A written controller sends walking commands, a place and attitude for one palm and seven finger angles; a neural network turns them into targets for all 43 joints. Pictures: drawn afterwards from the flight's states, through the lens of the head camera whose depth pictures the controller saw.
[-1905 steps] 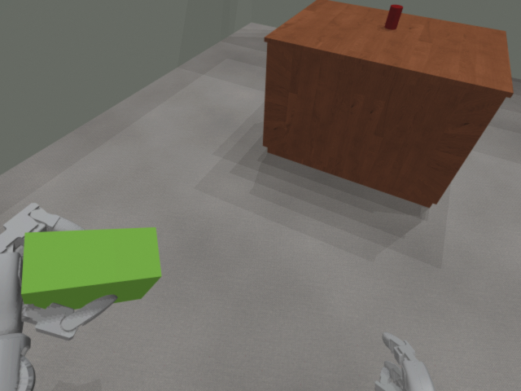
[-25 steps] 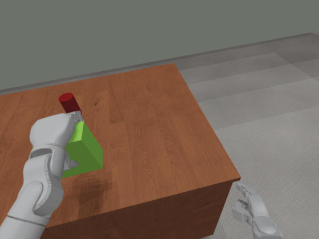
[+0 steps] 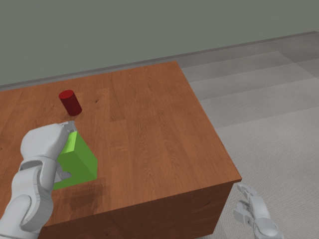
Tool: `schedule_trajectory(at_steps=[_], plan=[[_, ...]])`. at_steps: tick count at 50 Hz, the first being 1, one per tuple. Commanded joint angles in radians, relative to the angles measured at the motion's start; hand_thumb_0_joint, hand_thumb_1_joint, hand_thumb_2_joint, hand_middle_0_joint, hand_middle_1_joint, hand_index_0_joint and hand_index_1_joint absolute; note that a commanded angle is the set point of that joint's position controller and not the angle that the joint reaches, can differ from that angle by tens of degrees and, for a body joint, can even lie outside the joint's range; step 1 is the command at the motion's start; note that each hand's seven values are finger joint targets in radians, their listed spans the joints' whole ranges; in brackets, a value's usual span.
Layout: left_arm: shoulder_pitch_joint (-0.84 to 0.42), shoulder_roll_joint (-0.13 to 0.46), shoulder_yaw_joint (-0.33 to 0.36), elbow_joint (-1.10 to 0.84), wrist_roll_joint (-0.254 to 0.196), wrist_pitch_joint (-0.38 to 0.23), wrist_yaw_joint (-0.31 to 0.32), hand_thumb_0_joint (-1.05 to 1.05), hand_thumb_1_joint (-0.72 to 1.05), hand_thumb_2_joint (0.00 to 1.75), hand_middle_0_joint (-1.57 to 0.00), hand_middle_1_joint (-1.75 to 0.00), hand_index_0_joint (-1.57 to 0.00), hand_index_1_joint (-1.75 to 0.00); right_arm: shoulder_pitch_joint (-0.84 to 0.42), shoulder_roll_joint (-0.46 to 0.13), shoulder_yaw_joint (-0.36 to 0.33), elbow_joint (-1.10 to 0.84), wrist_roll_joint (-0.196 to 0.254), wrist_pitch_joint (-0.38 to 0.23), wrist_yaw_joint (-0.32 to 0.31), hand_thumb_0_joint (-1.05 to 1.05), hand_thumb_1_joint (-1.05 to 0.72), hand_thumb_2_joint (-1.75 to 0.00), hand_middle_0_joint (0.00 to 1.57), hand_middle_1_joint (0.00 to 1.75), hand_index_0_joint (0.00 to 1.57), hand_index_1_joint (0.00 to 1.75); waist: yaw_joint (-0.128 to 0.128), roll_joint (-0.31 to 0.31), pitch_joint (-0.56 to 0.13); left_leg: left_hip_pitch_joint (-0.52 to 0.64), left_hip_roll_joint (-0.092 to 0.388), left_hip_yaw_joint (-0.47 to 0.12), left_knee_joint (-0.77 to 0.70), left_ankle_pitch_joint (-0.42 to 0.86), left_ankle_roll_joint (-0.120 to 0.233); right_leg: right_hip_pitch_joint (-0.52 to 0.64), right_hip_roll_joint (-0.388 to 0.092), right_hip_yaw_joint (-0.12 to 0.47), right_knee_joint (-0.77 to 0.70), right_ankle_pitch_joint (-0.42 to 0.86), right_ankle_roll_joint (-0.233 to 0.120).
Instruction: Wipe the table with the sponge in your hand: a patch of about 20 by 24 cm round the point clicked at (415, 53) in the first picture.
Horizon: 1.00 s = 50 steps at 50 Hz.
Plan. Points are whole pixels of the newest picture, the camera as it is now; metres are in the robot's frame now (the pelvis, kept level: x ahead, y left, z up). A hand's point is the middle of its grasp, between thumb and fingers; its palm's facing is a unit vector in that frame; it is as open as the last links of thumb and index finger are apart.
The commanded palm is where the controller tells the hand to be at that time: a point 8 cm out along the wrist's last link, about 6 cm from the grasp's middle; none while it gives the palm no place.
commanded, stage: bring the sponge back beside the body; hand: left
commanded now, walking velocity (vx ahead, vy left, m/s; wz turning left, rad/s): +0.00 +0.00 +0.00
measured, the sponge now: (69, 166) +0.24 +0.28 +0.07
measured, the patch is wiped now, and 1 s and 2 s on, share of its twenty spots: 1.00 1.00 1.00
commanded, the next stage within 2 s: step back with the hand held close in 1.18 s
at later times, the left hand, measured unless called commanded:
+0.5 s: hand (53, 170) +0.20 +0.28 +0.11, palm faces +0.04 -0.11 -0.99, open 10.2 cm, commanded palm +0.17 +0.28 +0.18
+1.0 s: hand (46, 185) +0.17 +0.28 +0.11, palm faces +0.06 -0.10 -0.99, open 10.2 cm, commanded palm +0.14 +0.28 +0.18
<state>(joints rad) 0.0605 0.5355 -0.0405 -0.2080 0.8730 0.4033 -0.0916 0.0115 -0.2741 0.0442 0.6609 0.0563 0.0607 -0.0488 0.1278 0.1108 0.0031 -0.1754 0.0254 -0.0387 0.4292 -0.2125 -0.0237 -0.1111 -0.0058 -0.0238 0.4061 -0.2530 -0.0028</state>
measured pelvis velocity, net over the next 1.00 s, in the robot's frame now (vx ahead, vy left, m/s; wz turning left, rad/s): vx -0.02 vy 0.00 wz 0.00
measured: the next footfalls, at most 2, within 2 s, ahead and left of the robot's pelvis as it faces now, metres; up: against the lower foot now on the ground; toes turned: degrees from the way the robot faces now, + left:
none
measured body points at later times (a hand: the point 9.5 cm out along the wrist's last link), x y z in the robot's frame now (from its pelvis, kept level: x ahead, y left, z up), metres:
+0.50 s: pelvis +0.00 +0.00 +0.00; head -0.02 -0.04 +0.45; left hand +0.20 +0.28 +0.16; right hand +0.25 -0.19 -0.07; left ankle +0.01 +0.14 -0.74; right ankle -0.02 -0.12 -0.74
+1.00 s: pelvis -0.02 +0.00 +0.00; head -0.04 -0.04 +0.45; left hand +0.16 +0.28 +0.16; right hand +0.24 -0.20 -0.07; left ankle +0.01 +0.14 -0.74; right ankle -0.02 -0.12 -0.74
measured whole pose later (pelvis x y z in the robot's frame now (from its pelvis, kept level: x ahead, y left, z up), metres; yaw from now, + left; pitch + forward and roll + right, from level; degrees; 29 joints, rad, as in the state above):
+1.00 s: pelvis -0.02 +0.00 +0.00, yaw +0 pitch -5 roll -1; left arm 0.32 0.54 -0.01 -0.37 0.87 0.34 -0.03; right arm 0.02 -0.26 0.03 0.65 0.04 0.04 -0.06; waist 0.15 0.11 0.01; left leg -0.16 0.03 -0.04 0.45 -0.21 -0.03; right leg -0.09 0.00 -0.02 0.42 -0.24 -0.01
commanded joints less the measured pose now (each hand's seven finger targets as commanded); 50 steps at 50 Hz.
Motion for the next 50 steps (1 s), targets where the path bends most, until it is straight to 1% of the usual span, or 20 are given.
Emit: schedule_trajectory(at_steps=[1,10,11,15,16,20,21,25,26,27,30,31,33,35,38,40,41,45,48,50], plan=[[-0.253,0.218,0.141,-0.244,0.031,-0.028,0.053,0.00,0.10,1.30,-1.20,-1.60,-1.20,-1.60,-0.219,-0.081,-0.032,-0.190,-0.008,-0.065,-0.011,0.00,-0.90,-0.90,0.20,0.30,0.20,0.30,0.006,-0.036,-0.212,0.115,-0.047,-0.007,-0.030,0.241,0.066,0.011,0.023,0.033,-0.061,0.221,-0.059],[-0.101,0.237,0.198,-0.328,0.037,-0.009,0.091,0.00,0.10,1.30,-1.20,-1.60,-1.20,-1.60,-0.245,-0.081,-0.040,-0.193,-0.010,-0.054,0.008,0.00,-0.90,-0.90,0.20,0.30,0.20,0.30,0.028,-0.022,-0.227,0.117,-0.042,-0.020,-0.032,0.312,0.055,0.047,0.034,0.073,-0.040,0.301,-0.072],[-0.093,0.203,0.163,-0.313,0.034,0.002,0.087,0.00,0.10,1.30,-1.20,-1.60,-1.20,-1.60,-0.228,-0.079,-0.036,-0.197,-0.011,-0.050,0.010,0.00,-0.90,-0.90,0.20,0.30,0.20,0.30,0.026,-0.027,-0.214,0.104,-0.042,-0.008,-0.033,0.302,0.059,0.042,0.027,0.034,-0.039,0.284,-0.065],[-0.085,0.227,0.180,-0.321,0.029,0.024,0.081,0.00,0.10,1.30,-1.20,-1.60,-1.20,-1.60,-0.258,-0.085,-0.036,-0.198,-0.004,-0.044,0.006,0.00,-0.90,-0.90,0.20,0.30,0.20,0.30,0.019,-0.046,-0.184,0.098,-0.040,-0.021,-0.037,0.249,0.060,0.013,0.034,0.076,-0.052,0.228,-0.066],[-0.091,0.203,0.150,-0.304,0.028,0.027,0.074,0.00,0.10,1.30,-1.20,-1.60,-1.20,-1.60,-0.238,-0.083,-0.031,-0.201,-0.007,-0.044,0.004,0.00,-0.90,-0.90,0.20,0.30,0.20,0.30,0.019,-0.049,-0.190,0.091,-0.041,-0.012,-0.037,0.240,0.064,0.016,0.027,0.038,-0.050,0.211,-0.060],[-0.076,0.233,0.177,-0.359,0.027,0.002,0.067,0.00,0.10,1.30,-1.20,-1.60,-1.20,-1.60,-0.256,-0.082,-0.034,-0.204,-0.005,-0.051,-0.002,0.00,-0.90,-0.90,0.20,0.30,0.20,0.30,0.014,-0.032,-0.183,0.108,-0.042,-0.026,-0.030,0.231,0.066,0.005,0.034,0.080,-0.057,0.209,-0.065],[-0.065,0.210,0.154,-0.345,0.023,-0.004,0.065,0.00,0.10,1.30,-1.20,-1.60,-1.20,-1.60,-0.229,-0.078,-0.031,-0.206,-0.009,-0.054,-0.004,0.00,-0.90,-0.90,0.20,0.30,0.20,0.30,0.014,-0.032,-0.180,0.098,-0.042,-0.014,-0.028,0.223,0.068,0.006,0.028,0.039,-0.055,0.192,-0.059],[-0.031,0.246,0.202,-0.385,0.027,-0.038,0.078,0.00,0.10,1.30,-1.20,-1.60,-1.20,-1.60,-0.242,-0.080,-0.038,-0.202,-0.011,-0.061,-0.007,0.00,-0.90,-0.90,0.20,0.30,0.20,0.30,0.015,-0.016,-0.171,0.108,-0.039,-0.027,-0.028,0.202,0.063,-0.003,0.037,0.089,-0.067,0.168,-0.065],[-0.028,0.224,0.184,-0.372,0.029,-0.041,0.080,0.00,0.10,1.30,-1.20,-1.60,-1.20,-1.60,-0.214,-0.075,-0.033,-0.205,-0.017,-0.063,-0.007,0.00,-0.90,-0.90,0.20,0.30,0.20,0.30,0.021,-0.023,-0.177,0.098,-0.043,-0.018,-0.024,0.213,0.065,0.003,0.031,0.044,-0.061,0.171,-0.063],[-0.004,0.226,0.187,-0.367,0.030,-0.047,0.086,0.00,0.10,1.30,-1.20,-1.60,-1.20,-1.60,-0.214,-0.073,-0.038,-0.196,-0.012,-0.065,-0.005,0.00,-0.90,-0.90,0.20,0.30,0.20,0.30,0.014,-0.013,-0.167,0.105,-0.038,-0.023,-0.025,0.214,0.060,-0.008,0.028,0.064,-0.064,0.168,-0.059],[0.007,0.240,0.216,-0.370,0.026,-0.045,0.098,0.00,0.10,1.30,-1.20,-1.60,-1.20,-1.60,-0.240,-0.078,-0.040,-0.197,-0.013,-0.065,-0.009,0.00,-0.90,-0.90,0.20,0.30,0.20,0.30,0.021,-0.008,-0.146,0.100,-0.040,-0.027,-0.035,0.182,0.059,-0.014,0.037,0.093,-0.076,0.136,-0.066],[0.010,0.214,0.189,-0.363,0.025,-0.045,0.098,0.00,0.10,1.30,-1.20,-1.60,-1.20,-1.60,-0.218,-0.075,-0.037,-0.203,-0.016,-0.065,-0.007,0.00,-0.90,-0.90,0.20,0.30,0.20,0.30,0.023,-0.020,-0.150,0.090,-0.041,-0.017,-0.032,0.181,0.061,-0.007,0.032,0.054,-0.070,0.133,-0.062],[0.048,0.216,0.195,-0.348,0.019,-0.042,0.100,0.00,0.10,1.30,-1.20,-1.60,-1.20,-1.60,-0.218,-0.080,-0.043,-0.196,-0.017,-0.064,-0.008,0.00,-0.90,-0.90,0.20,0.30,0.20,0.30,0.025,-0.024,-0.141,0.092,-0.040,-0.018,-0.031,0.187,0.061,-0.011,0.029,0.058,-0.072,0.146,-0.058],[0.067,0.228,0.215,-0.377,0.011,-0.040,0.105,0.00,0.10,1.30,-1.20,-1.60,-1.20,-1.60,-0.245,-0.079,-0.042,-0.198,-0.012,-0.068,-0.007,0.00,-0.90,-0.90,0.20,0.30,0.20,0.30,0.020,-0.024,-0.134,0.094,-0.039,-0.026,-0.030,0.174,0.060,-0.016,0.037,0.099,-0.074,0.135,-0.064],[0.095,0.206,0.188,-0.366,0.015,-0.042,0.098,0.00,0.10,1.30,-1.20,-1.60,-1.20,-1.60,-0.218,-0.082,-0.044,-0.197,-0.018,-0.064,-0.006,0.00,-0.90,-0.90,0.20,0.30,0.20,0.30,0.022,-0.043,-0.132,0.082,-0.039,-0.020,-0.029,0.174,0.062,-0.014,0.030,0.055,-0.070,0.134,-0.055],[0.094,0.229,0.215,-0.413,0.015,-0.048,0.103,0.00,0.10,1.30,-1.20,-1.60,-1.20,-1.60,-0.245,-0.077,-0.042,-0.202,-0.014,-0.071,-0.008,0.00,-0.90,-0.90,0.20,0.30,0.20,0.30,0.023,-0.015,-0.136,0.090,-0.039,-0.031,-0.032,0.164,0.060,-0.014,0.037,0.096,-0.071,0.121,-0.063],[0.087,0.208,0.190,-0.406,0.019,-0.052,0.102,0.00,0.10,1.30,-1.20,-1.60,-1.20,-1.60,-0.219,-0.075,-0.040,-0.207,-0.018,-0.072,-0.007,0.00,-0.90,-0.90,0.20,0.30,0.20,0.30,0.023,-0.019,-0.138,0.081,-0.040,-0.019,-0.028,0.161,0.064,-0.010,0.032,0.056,-0.067,0.117,-0.059],[0.053,0.232,0.212,-0.405,0.020,-0.065,0.112,0.00,0.10,1.30,-1.20,-1.60,-1.20,-1.60,-0.238,-0.076,-0.042,-0.196,-0.014,-0.076,-0.014,0.00,-0.90,-0.90,0.20,0.30,0.20,0.30,0.013,-0.016,-0.108,0.088,-0.037,-0.032,-0.039,0.129,0.060,-0.032,0.040,0.096,-0.085,0.080,-0.063],[0.078,0.209,0.191,-0.354,0.023,-0.067,0.113,0.00,0.10,1.30,-1.20,-1.60,-1.20,-1.60,-0.209,-0.077,-0.046,-0.188,-0.020,-0.075,-0.017,0.00,-0.90,-0.90,0.20,0.30,0.20,0.30,0.019,-0.020,-0.111,0.089,-0.039,-0.020,-0.036,0.138,0.061,-0.027,0.031,0.062,-0.087,0.091,-0.057],[0.050,0.235,0.217,-0.389,0.019,-0.067,0.117,0.00,0.10,1.30,-1.20,-1.60,-1.20,-1.60,-0.247,-0.075,-0.041,-0.193,-0.015,-0.081,-0.017,0.00,-0.90,-0.90,0.20,0.30,0.20,0.30,0.021,-0.004,-0.108,0.088,-0.041,-0.033,-0.046,0.120,0.058,-0.024,0.039,0.102,-0.087,0.073,-0.065]])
